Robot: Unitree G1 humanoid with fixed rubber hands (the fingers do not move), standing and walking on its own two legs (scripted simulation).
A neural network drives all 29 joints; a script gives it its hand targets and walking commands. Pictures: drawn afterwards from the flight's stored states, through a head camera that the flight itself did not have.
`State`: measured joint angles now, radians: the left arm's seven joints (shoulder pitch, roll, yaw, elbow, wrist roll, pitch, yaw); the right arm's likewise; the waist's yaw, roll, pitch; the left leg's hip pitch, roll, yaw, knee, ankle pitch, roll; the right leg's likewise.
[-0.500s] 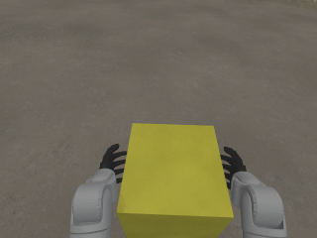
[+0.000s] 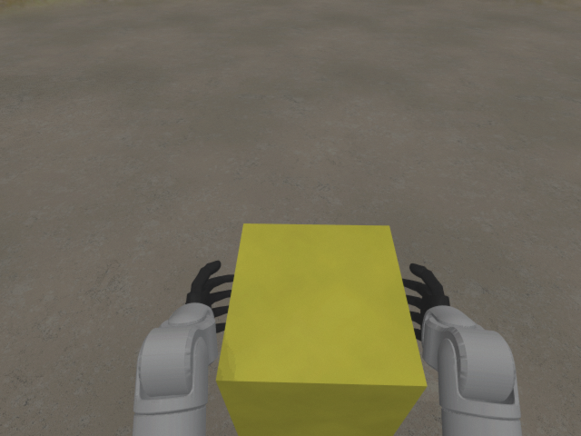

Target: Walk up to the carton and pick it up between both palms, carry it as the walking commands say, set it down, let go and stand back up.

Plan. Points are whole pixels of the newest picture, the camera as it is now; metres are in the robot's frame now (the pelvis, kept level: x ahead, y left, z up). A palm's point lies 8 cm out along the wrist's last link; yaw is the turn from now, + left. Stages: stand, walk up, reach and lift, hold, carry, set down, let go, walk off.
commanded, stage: carry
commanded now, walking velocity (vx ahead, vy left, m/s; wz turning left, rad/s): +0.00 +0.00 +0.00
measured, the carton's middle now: (314, 340) +0.28 -0.01 +0.02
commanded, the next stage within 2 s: none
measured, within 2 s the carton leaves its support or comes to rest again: neither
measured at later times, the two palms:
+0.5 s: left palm (191, 315) +0.28 +0.15 +0.08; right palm (417, 313) +0.28 -0.14 +0.08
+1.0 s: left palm (197, 297) +0.31 +0.15 +0.08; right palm (409, 294) +0.31 -0.13 +0.08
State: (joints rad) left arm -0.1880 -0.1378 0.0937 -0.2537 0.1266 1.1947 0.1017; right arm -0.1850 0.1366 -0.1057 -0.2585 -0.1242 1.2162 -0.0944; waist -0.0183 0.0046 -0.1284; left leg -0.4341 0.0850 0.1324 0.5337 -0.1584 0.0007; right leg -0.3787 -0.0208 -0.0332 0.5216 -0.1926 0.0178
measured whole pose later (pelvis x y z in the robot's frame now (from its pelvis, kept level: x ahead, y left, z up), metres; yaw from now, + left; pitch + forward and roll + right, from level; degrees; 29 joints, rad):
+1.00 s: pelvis +0.04 +0.01 +0.00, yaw +1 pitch +3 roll -1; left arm -0.17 -0.14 0.10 -0.18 0.12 1.05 0.10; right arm -0.18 0.14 -0.10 -0.17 -0.13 1.07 -0.09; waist -0.01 0.00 -0.11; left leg -0.39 0.08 0.15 0.53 -0.20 0.01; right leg -0.33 -0.05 -0.05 0.52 -0.25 0.04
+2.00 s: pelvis +0.05 +0.01 +0.00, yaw +1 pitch +3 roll -1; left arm -0.18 -0.14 0.11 -0.16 0.13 1.05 0.09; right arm -0.18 0.14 -0.11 -0.15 -0.13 1.06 -0.09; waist -0.01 0.00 -0.11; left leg -0.36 0.07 0.16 0.54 -0.22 0.02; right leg -0.30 -0.07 -0.05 0.51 -0.26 0.05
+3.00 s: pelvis +0.10 +0.00 +0.01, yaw +2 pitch +4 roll +1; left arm -0.18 -0.14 0.08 -0.18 0.12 1.17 0.10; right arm -0.16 0.13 -0.12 -0.23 -0.13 1.21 -0.10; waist 0.01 -0.01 -0.16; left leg -0.37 0.06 0.15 0.62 -0.42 0.00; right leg -0.18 -0.07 -0.11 0.40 -0.29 0.02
